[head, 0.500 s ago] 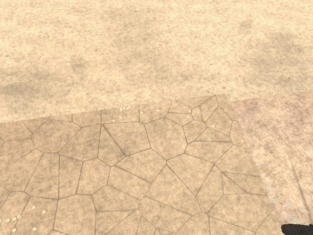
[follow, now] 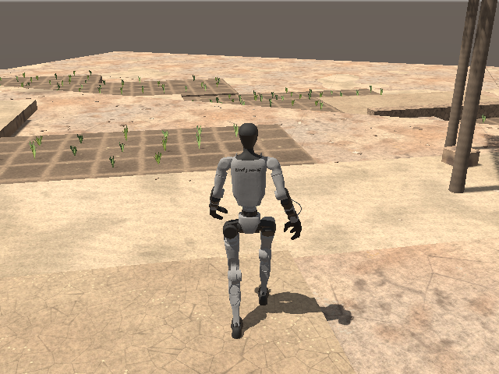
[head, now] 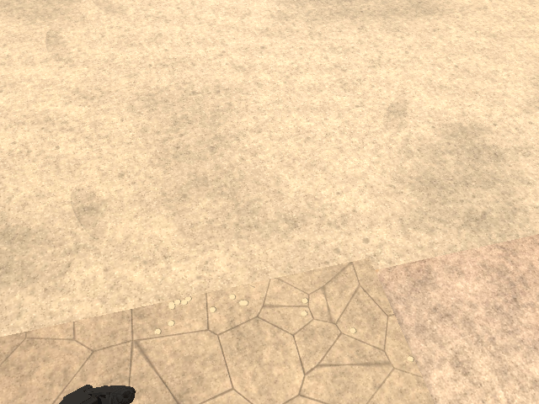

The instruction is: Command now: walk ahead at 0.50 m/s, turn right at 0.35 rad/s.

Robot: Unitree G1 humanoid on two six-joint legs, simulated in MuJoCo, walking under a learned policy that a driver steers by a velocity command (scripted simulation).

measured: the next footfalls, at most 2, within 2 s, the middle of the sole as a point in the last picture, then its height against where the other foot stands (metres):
right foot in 0.02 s outside the picture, level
left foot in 0.44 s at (229, 399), level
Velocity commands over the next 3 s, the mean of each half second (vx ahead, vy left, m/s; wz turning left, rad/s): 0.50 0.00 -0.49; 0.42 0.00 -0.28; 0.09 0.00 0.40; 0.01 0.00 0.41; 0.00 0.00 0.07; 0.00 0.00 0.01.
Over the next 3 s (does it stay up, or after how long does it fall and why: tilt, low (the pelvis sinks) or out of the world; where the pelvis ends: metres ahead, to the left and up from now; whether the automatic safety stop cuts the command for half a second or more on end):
stays up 0.65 -0.18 0.02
